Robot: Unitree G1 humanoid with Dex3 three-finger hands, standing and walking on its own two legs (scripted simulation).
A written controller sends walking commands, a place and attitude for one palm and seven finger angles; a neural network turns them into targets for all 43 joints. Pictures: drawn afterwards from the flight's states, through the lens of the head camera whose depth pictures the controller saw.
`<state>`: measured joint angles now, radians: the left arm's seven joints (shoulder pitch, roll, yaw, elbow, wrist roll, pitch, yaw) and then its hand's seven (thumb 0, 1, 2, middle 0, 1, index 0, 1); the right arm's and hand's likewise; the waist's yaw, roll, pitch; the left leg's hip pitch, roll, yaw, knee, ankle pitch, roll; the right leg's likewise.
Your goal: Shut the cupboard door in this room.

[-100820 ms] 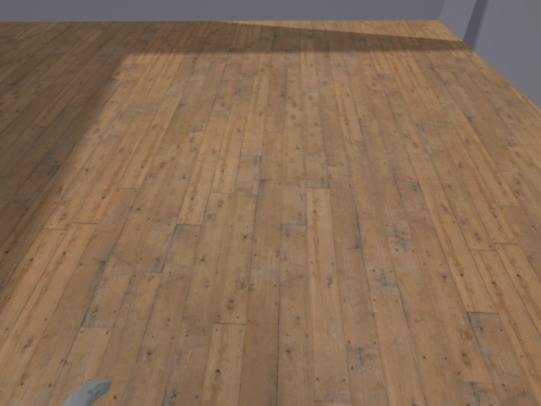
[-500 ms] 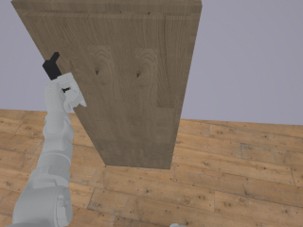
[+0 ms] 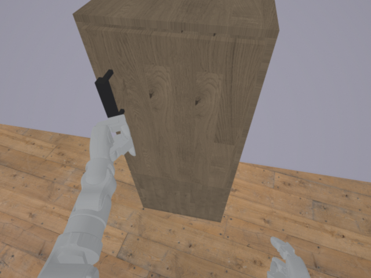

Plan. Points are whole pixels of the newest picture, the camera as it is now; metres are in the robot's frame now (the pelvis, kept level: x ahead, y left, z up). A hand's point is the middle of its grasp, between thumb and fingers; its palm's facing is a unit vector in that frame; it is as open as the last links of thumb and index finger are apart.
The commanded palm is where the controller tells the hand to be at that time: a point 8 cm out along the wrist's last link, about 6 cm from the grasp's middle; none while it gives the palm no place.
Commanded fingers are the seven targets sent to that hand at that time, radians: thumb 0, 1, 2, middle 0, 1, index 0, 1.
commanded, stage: draw the hand back to the body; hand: left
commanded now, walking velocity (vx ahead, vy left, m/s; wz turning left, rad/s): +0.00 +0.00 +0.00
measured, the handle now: (112, 99) +0.53 +0.22 +0.09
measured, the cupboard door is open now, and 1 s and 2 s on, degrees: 0 0 0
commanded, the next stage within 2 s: step back with the hand held close in 1.54 s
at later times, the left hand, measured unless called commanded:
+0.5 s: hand (83, 161) +0.29 +0.20 +0.15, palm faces +0.16 -0.98 -0.07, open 3.1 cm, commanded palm +0.25 +0.24 +0.15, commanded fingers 0.00 0.90 0.90 -1.08 -1.26 -1.08 -1.26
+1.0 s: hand (21, 184) +0.23 +0.26 +0.18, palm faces +0.37 -0.85 -0.37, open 4.8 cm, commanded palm +0.18 +0.30 +0.19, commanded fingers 0.00 0.90 0.90 -0.39 -0.51 -0.39 -0.51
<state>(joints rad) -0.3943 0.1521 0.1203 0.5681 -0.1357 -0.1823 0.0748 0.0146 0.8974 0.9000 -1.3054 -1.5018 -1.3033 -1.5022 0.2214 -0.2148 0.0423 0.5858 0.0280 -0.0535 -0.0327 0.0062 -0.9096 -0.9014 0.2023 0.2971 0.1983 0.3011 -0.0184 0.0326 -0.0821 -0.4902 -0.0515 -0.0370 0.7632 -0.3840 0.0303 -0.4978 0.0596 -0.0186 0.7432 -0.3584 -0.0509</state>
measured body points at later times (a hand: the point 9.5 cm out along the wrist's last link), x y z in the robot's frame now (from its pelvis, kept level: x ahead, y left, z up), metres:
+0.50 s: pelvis -0.01 +0.01 +0.01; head -0.03 -0.01 +0.46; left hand +0.27 +0.25 +0.15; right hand +0.17 -0.23 -0.06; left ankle +0.00 +0.10 -0.71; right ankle +0.01 -0.09 -0.71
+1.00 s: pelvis +0.01 +0.02 +0.03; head -0.01 -0.01 +0.48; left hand +0.20 +0.30 +0.20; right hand +0.19 -0.20 -0.07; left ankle +0.00 +0.10 -0.71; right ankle +0.01 -0.09 -0.71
